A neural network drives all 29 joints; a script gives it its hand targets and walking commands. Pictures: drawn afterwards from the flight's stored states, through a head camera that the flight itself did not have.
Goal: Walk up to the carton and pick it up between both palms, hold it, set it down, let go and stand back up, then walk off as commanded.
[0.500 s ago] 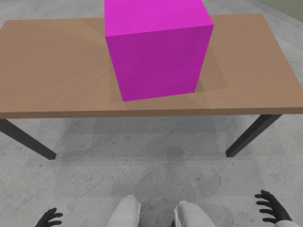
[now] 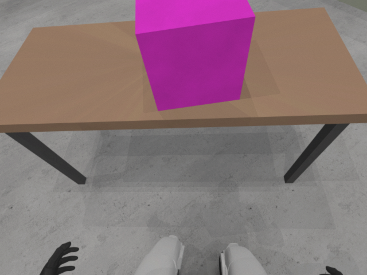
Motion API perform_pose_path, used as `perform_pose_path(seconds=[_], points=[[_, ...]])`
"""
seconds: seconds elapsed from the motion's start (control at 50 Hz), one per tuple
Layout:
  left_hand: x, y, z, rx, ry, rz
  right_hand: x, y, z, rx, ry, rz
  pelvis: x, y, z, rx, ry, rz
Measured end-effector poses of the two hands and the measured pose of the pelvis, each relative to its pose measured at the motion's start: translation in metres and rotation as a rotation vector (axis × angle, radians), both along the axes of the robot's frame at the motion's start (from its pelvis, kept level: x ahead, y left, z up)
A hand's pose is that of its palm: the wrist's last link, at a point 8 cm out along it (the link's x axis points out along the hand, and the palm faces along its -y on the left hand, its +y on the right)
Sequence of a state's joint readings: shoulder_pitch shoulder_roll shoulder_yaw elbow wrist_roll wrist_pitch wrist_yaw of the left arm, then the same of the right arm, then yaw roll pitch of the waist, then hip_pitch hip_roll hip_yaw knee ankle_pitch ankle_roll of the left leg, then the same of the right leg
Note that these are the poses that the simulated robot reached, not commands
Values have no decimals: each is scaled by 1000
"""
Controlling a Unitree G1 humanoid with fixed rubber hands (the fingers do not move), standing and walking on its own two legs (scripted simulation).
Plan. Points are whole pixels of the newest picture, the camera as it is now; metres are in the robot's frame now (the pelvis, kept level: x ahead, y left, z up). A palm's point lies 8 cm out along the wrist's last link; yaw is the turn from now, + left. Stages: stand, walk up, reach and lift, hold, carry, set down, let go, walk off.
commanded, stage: walk off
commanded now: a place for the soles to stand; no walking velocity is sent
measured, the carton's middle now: (190, 41) +0.72 +0.02 +0.04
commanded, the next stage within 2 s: none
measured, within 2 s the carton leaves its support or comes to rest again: neither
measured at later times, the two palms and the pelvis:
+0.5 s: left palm out of the picture +0.01 +0.36 -0.14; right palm out of the picture +0.05 -0.26 -0.06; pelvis -0.06 +0.06 +0.00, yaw -1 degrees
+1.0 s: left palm out of the picture -0.09 +0.31 -0.08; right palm out of the picture -0.13 -0.32 -0.13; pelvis -0.19 +0.00 +0.00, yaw -1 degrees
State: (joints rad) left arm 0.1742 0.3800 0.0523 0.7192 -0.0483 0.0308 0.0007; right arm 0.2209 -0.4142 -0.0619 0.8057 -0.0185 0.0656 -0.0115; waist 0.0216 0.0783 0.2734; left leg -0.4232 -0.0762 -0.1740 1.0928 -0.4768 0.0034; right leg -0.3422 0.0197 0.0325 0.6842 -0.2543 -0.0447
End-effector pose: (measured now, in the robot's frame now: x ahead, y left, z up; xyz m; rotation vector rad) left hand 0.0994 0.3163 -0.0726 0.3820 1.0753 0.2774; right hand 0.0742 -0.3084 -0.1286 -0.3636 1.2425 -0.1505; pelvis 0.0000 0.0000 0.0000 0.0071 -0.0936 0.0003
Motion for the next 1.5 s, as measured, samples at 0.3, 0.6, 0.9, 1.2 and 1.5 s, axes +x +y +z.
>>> perform_pose_path(seconds=[0.3,0.6,0.9,1.2,1.5], points=[[-36,48,-59,-167,54,18,-31,46,61,-172,-48,6,-33,66,0,-86,-5,-11],[-103,33,-58,-151,113,0,-49,36,62,-160,-210,35,-88,49,-3,-84,7,-43],[-205,-3,-21,-5,123,47,-145,-12,0,-26,-135,-28,-168,-8,-13,11,-16,-40],[-205,22,-31,-85,-43,-9,-274,17,15,-73,52,-39,-229,32,-13,-3,-15,-15],[-297,19,-65,-184,153,-7,-265,18,79,-210,-162,21,-287,37,4,-88,56,-56]])
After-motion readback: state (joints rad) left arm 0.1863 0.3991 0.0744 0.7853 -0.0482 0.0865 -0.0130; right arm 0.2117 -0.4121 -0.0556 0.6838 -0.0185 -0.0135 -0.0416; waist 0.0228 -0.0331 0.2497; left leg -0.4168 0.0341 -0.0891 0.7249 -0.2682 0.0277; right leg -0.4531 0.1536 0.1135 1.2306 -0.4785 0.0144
